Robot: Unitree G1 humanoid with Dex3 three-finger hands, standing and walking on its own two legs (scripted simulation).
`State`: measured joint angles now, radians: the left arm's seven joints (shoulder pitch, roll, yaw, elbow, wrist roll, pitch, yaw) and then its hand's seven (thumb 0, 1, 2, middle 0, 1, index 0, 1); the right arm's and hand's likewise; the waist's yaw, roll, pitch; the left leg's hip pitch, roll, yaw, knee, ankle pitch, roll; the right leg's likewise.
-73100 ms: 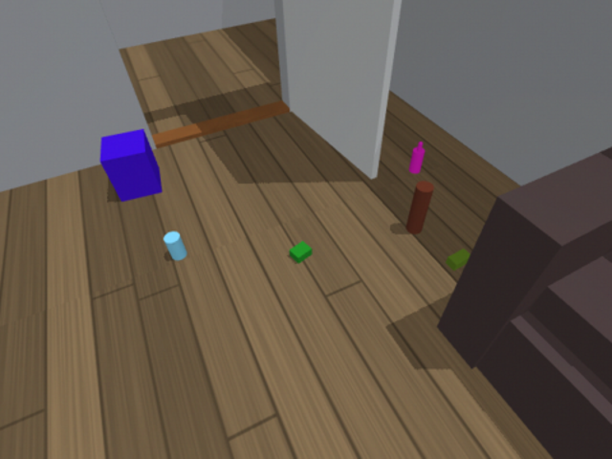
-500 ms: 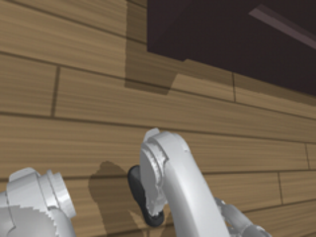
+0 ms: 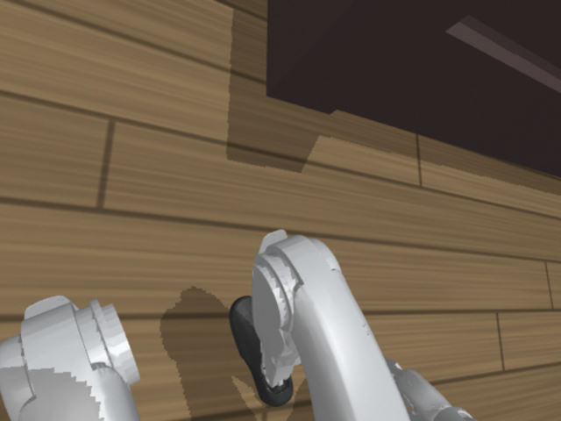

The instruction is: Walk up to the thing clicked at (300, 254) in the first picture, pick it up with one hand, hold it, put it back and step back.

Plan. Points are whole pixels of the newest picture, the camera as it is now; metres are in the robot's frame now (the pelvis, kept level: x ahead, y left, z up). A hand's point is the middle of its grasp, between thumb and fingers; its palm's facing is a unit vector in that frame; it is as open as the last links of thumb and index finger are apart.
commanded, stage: withdraw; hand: left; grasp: from above
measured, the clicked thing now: out of the picture +0.45 +0.35 -0.28
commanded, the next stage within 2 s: home in 0.78 s
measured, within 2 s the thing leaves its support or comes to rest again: neither
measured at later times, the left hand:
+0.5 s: hand out of the picture +0.45 +0.39 -0.06, palm faces -0.49 -0.13 -0.86, open 14.1 cm
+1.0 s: hand out of the picture +0.46 +0.37 -0.12, palm faces -0.34 -0.07 -0.94, open 13.5 cm
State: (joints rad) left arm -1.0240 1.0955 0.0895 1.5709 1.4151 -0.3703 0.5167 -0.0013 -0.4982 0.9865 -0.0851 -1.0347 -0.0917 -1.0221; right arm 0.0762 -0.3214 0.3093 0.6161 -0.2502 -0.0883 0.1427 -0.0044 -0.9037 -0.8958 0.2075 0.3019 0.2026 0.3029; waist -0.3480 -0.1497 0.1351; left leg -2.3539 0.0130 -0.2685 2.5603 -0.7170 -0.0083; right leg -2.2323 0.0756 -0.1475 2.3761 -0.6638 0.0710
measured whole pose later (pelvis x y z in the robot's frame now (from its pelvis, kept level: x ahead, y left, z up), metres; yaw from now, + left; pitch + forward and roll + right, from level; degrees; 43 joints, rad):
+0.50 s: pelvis +0.00 -0.01 +0.06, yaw +6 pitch +34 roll -10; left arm -1.03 0.91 0.05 1.27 1.15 -0.12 0.05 0.00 -0.53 0.99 -0.10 -1.01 -0.09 -1.01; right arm 0.16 -0.32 0.13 0.60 -0.10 0.03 0.14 0.00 -0.91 -0.90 0.21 0.30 0.20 0.30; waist -0.25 0.03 -0.02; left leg -2.26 0.01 -0.16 2.31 -0.67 0.00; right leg -2.16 0.03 -0.08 2.20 -0.66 0.06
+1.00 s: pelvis -0.01 -0.01 +0.02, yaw +5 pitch +33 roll -11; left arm -1.11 0.92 0.13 1.49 1.33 -0.22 0.38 0.00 -0.42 0.95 -0.16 -0.95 -0.16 -0.93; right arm 0.14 -0.28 0.17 0.65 -0.16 -0.01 0.12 0.00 -0.90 -0.89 0.20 0.30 0.20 0.30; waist -0.30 -0.02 0.01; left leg -2.39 0.00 -0.17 2.43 -0.63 0.00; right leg -2.28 0.03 -0.08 2.32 -0.63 0.06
